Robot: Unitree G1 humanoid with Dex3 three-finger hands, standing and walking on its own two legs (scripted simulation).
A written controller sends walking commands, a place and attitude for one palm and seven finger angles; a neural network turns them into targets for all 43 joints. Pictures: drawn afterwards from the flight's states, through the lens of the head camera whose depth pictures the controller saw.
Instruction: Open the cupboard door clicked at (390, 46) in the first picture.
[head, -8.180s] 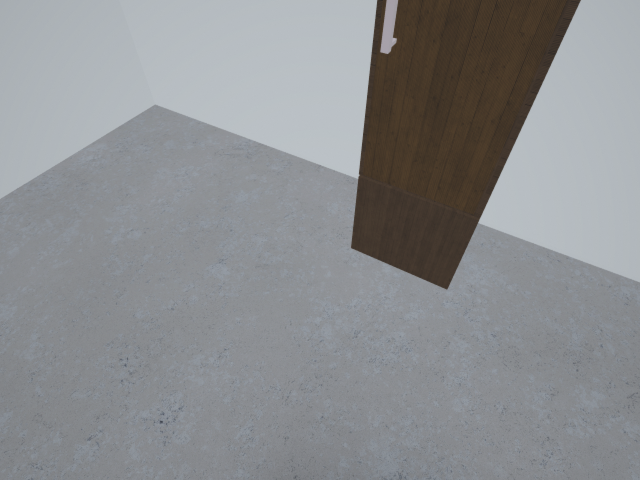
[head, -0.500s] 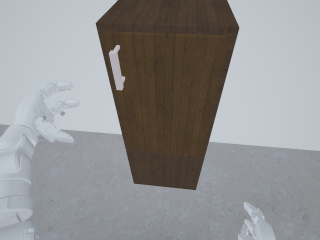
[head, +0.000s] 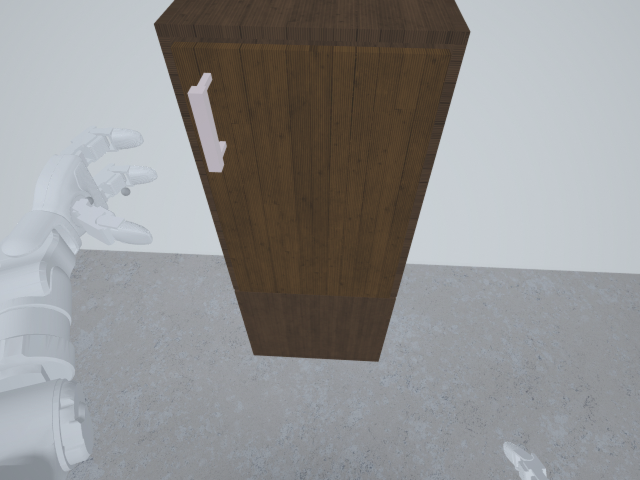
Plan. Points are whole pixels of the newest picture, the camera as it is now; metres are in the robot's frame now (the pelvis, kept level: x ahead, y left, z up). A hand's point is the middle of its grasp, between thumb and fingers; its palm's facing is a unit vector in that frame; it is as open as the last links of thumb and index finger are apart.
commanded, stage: move the hooked fingers beside the handle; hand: left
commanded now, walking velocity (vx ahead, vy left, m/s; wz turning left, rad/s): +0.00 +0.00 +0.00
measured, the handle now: (211, 124) +0.56 +0.18 +0.16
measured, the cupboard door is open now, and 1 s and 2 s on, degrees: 0 0 0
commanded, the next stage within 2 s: slide the fingers in behind the handle in 1.56 s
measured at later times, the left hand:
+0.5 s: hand (145, 158) +0.46 +0.24 +0.17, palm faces -0.02 -1.00 +0.00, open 14.0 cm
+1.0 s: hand (153, 142) +0.51 +0.25 +0.16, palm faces -0.03 -1.00 +0.02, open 14.0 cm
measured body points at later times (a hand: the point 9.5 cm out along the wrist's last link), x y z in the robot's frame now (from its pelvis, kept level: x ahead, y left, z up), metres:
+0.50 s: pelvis +0.00 +0.00 -0.01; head +0.05 +0.00 +0.44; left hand +0.46 +0.30 +0.17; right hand +0.05 -0.28 -0.11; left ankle +0.00 +0.12 -0.73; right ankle -0.01 -0.12 -0.73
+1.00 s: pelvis +0.01 +0.01 -0.01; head +0.09 +0.02 +0.43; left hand +0.51 +0.30 +0.16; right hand -0.02 -0.27 -0.12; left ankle +0.00 +0.12 -0.73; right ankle -0.01 -0.12 -0.73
